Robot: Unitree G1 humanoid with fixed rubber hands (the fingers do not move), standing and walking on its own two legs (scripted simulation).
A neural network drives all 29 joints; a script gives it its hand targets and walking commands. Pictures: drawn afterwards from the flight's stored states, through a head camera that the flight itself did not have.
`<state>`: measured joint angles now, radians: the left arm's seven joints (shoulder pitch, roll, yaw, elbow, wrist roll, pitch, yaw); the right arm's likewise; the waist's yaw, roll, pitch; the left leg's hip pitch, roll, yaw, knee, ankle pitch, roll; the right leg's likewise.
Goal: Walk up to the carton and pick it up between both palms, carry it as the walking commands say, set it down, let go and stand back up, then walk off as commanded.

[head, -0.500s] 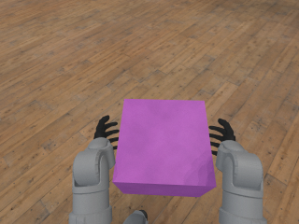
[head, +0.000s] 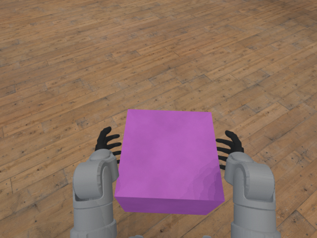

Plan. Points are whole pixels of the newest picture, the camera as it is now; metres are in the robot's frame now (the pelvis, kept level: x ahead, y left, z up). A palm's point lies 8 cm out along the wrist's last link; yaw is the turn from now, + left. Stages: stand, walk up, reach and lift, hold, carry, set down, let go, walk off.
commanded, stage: carry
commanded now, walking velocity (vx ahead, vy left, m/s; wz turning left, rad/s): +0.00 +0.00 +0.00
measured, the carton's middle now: (167, 162) +0.32 +0.03 -0.02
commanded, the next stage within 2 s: hold in 1.92 s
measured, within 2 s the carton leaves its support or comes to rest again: neither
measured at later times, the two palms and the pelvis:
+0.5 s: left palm (117, 176) +0.23 +0.12 +0.09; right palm (266, 183) +0.24 -0.17 +0.09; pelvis -0.04 -0.04 +0.00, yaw +4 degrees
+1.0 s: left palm (117, 184) +0.22 +0.12 +0.08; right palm (263, 189) +0.24 -0.17 +0.07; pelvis -0.06 -0.04 +0.00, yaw +4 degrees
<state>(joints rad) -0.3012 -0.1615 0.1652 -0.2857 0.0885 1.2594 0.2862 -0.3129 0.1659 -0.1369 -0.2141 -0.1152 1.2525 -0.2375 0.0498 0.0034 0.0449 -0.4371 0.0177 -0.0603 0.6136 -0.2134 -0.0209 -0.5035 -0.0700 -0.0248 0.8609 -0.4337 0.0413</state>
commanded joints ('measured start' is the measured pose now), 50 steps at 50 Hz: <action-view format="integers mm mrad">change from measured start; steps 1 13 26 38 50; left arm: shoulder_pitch -531 -528 -590 -657 -586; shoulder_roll -1064 -1019 -1056 -1053 -1029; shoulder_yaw -770 -673 -723 -722 -716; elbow -39 -14 49 9 -15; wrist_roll -528 -421 -443 -460 -415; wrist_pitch -20 -32 -9 -22 -90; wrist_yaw -489 -462 -485 -488 -471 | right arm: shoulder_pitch -519 -658 -696 -667 -703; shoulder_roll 966 1022 1026 1032 1020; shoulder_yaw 653 710 694 665 702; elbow -184 -136 -110 -81 -164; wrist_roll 372 498 463 439 457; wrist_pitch -44 -12 -10 -25 -90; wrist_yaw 371 410 417 410 407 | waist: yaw -42 -54 -53 -50 -49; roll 66 -58 -57 19 -38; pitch -557 -543 -429 -490 -516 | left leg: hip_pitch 141 255 156 132 164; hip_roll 92 57 68 81 63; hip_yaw -25 -12 11 -23 4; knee -38 -232 -186 -225 -161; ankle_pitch -8 60 -60 -133 -28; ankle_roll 45 13 23 52 41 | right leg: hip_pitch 376 346 234 251 265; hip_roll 36 -143 -113 -81 -102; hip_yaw -83 51 52 21 44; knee -456 -315 -460 -399 -421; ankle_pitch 201 429 90 84 134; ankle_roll -3 -66 -51 -57 -64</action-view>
